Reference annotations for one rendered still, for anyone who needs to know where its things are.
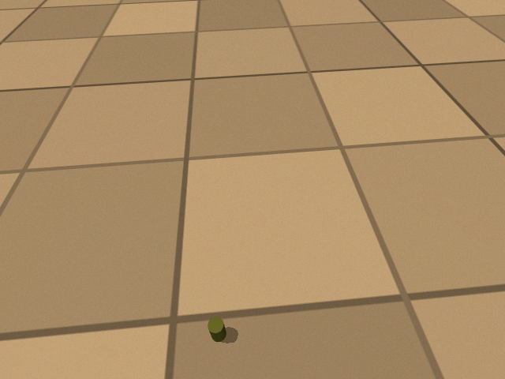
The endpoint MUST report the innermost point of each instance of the can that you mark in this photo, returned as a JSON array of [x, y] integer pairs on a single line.
[[217, 329]]

